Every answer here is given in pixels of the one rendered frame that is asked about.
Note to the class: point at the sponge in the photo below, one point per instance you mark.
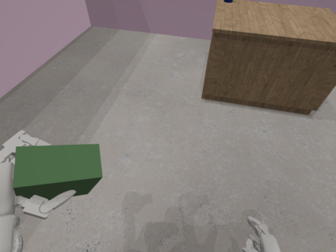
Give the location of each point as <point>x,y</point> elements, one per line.
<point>50,170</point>

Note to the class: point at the robot right hand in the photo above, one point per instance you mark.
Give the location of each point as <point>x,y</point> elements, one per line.
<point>267,242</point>

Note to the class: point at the robot left hand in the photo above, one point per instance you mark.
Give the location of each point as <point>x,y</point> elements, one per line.
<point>36,206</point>

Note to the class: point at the table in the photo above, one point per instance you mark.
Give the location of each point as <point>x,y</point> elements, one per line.
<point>273,56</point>

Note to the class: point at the robot left forearm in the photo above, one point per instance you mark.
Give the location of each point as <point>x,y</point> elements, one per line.
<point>10,239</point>

